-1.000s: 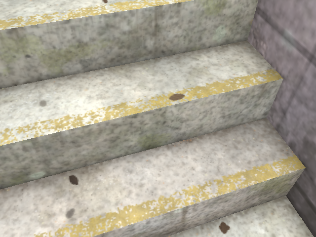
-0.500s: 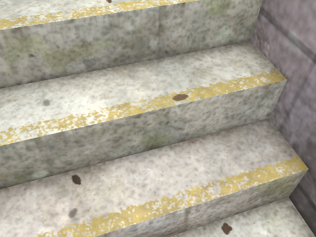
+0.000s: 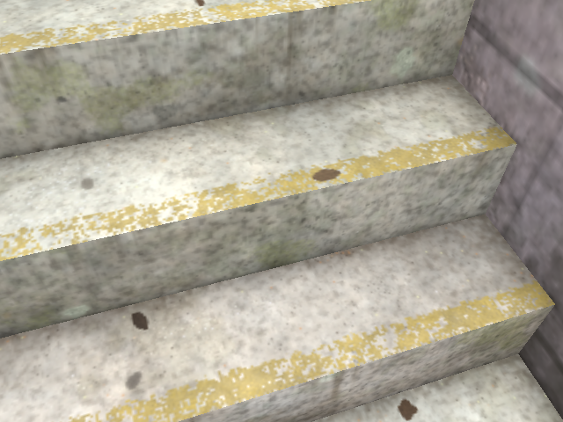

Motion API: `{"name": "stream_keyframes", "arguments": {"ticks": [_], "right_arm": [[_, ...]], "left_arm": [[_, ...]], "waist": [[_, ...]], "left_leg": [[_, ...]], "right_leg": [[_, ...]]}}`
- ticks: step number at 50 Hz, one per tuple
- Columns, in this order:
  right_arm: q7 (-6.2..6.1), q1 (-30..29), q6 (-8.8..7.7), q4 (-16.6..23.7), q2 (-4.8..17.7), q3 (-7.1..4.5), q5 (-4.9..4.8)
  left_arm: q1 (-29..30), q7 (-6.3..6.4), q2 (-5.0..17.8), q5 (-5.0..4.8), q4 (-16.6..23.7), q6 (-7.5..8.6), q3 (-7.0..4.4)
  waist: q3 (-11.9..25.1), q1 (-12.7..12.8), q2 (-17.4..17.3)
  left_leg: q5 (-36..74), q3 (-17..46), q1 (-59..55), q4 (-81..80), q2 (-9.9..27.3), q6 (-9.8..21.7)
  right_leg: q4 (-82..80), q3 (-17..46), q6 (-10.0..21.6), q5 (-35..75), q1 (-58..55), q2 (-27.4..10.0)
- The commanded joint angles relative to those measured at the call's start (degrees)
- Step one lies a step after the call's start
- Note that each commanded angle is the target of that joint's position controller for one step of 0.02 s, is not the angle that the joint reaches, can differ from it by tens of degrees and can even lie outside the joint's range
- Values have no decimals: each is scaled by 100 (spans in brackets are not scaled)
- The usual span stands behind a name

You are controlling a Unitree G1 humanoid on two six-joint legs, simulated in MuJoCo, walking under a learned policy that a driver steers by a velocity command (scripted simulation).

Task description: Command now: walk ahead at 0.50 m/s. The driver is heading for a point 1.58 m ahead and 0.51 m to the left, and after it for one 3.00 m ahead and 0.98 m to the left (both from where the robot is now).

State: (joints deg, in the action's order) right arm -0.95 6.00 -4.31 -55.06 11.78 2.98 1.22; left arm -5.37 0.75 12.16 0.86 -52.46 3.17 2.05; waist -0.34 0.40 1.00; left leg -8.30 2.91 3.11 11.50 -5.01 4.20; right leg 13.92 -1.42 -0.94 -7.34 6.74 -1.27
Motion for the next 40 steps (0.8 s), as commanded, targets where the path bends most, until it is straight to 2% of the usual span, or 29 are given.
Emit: {"name": "stream_keyframes", "arguments": {"ticks": [1, 40], "right_arm": [[-15, -211, -69, 312, 581, -111, -3], [-15, -215, -62, 371, 614, -106, -1]], "left_arm": [[268, 13, 506, -2, 350, 73, -102], [260, 17, 533, 1, 386, 58, -110]], "waist": [[402, 0, -96], [405, 6, -91]], "left_leg": [[1437, 787, -131, -16, 1183, -2], [1477, 811, -132, 5, 1164, -2]], "right_leg": [[-75, 575, 127, 696, -86, -719], [-44, 564, 103, 714, -100, -719]]}}
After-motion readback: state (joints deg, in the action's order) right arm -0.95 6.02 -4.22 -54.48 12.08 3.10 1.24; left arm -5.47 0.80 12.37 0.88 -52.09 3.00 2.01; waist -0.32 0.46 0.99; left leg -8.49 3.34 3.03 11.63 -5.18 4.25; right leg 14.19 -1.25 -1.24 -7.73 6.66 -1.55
